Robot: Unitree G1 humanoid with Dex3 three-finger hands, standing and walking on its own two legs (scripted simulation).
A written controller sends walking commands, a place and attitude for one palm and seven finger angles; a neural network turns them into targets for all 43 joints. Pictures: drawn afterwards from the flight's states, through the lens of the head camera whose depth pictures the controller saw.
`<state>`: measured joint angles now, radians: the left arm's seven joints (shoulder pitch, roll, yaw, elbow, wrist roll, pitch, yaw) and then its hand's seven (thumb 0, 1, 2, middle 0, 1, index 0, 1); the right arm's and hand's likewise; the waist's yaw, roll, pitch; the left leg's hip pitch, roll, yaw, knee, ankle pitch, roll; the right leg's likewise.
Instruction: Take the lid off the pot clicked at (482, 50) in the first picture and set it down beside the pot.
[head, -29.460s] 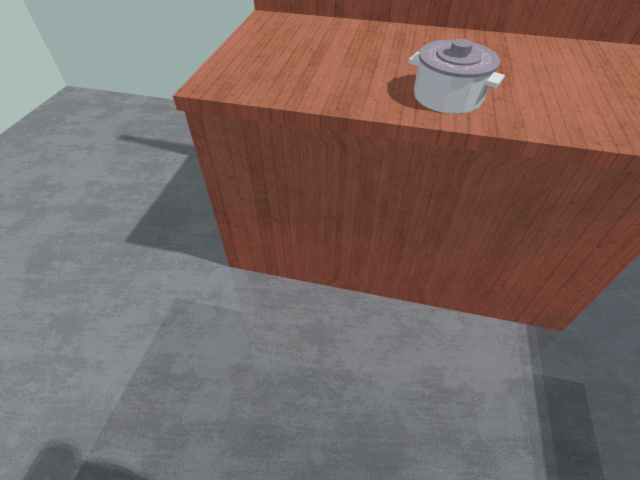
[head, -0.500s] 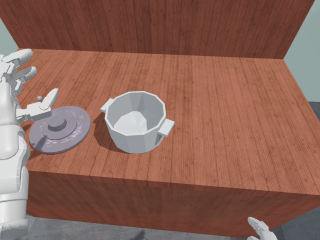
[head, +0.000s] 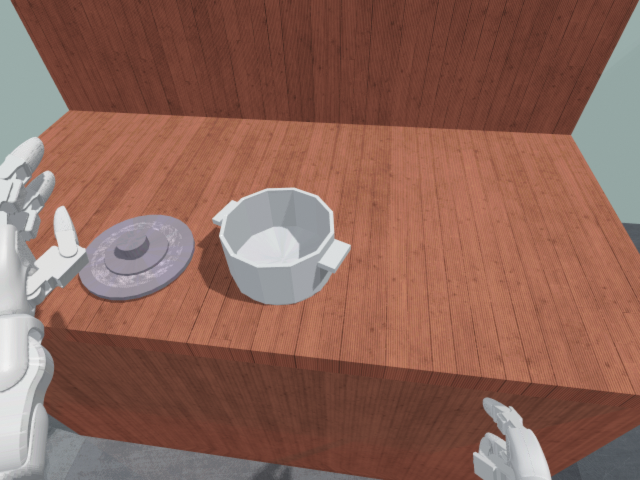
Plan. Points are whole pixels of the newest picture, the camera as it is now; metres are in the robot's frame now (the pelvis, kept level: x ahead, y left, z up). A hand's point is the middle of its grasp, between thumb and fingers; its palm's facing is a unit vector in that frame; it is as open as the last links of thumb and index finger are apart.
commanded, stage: draw the hand back to the body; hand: left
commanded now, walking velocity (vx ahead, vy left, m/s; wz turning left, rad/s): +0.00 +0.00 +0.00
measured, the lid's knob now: (133, 243) +0.44 +0.36 +0.02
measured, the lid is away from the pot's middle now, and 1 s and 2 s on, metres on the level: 0.25 0.25 0.25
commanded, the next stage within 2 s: step back with the hand held close in 0.72 s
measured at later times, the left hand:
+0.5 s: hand (37, 324) +0.19 +0.27 +0.19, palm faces +0.41 -0.84 -0.35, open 7.4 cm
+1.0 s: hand (13, 317) +0.19 +0.28 +0.20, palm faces +0.41 -0.81 -0.42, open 7.4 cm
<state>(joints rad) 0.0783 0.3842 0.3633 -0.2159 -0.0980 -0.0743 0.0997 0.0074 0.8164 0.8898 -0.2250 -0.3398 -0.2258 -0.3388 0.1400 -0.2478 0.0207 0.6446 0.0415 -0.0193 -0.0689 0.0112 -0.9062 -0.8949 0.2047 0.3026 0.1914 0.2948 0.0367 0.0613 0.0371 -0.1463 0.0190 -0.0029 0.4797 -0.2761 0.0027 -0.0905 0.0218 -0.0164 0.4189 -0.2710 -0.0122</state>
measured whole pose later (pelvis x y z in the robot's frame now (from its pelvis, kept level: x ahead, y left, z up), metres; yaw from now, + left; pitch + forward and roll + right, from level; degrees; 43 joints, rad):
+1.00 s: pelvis -0.01 +0.03 +0.00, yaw +0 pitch -1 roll -2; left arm 0.45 0.42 0.43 -0.62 -0.08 -0.18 0.10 0.01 0.89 0.90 -0.21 -0.31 -0.21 -0.31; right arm 0.16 -0.21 0.04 0.57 0.02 -0.04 -0.05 0.01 -0.90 -0.89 0.21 0.30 0.20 0.30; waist 0.04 0.01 0.04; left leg -0.25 -0.01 0.01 0.54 -0.28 0.05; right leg -0.17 -0.01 0.00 0.43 -0.25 0.04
